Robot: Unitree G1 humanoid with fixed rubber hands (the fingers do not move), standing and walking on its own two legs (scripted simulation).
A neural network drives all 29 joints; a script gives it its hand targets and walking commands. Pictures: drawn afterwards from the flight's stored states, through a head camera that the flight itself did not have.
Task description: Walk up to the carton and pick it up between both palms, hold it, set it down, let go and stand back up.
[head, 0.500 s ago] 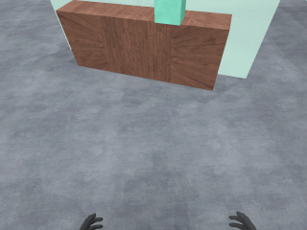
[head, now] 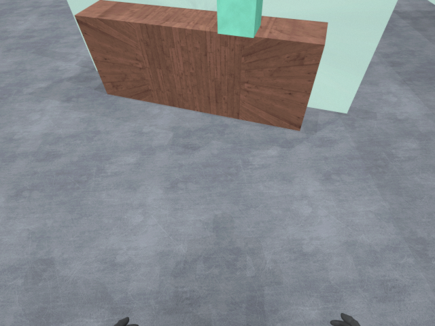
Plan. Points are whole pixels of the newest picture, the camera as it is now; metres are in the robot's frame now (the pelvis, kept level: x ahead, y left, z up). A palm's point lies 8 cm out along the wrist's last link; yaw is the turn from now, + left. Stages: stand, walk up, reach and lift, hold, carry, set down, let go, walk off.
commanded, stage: walk up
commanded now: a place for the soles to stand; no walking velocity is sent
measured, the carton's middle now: (240, 5) +1.58 -0.10 -0.05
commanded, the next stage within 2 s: none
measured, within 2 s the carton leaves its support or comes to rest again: neither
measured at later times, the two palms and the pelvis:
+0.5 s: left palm (129, 311) +0.17 +0.20 -0.10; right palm (367, 252) +0.28 -0.30 -0.10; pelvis +0.17 -0.05 +0.01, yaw -5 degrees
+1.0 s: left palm (161, 155) +0.56 +0.19 -0.09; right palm (352, 232) +0.32 -0.28 -0.10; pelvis +0.41 -0.03 +0.01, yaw -9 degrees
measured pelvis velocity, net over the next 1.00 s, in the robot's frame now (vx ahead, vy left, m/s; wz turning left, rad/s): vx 0.41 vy -0.03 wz -0.16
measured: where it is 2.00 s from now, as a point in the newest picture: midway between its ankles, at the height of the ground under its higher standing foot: (244, 192)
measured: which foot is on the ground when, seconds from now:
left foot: down 0.00-0.24, up 0.26-0.66, down 0.68-1.00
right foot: down 0.00-0.02, up 0.04-0.22, down 0.24-0.68, up 0.70-1.00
